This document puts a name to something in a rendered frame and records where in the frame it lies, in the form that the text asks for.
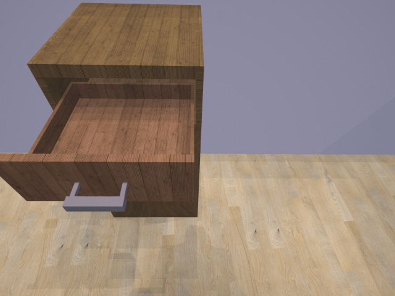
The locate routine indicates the drawer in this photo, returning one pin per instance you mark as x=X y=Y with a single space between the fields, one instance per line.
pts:
x=104 y=134

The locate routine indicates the cabinet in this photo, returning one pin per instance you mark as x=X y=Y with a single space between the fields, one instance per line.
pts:
x=129 y=43

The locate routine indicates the handle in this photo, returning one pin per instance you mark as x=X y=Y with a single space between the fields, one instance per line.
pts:
x=74 y=203

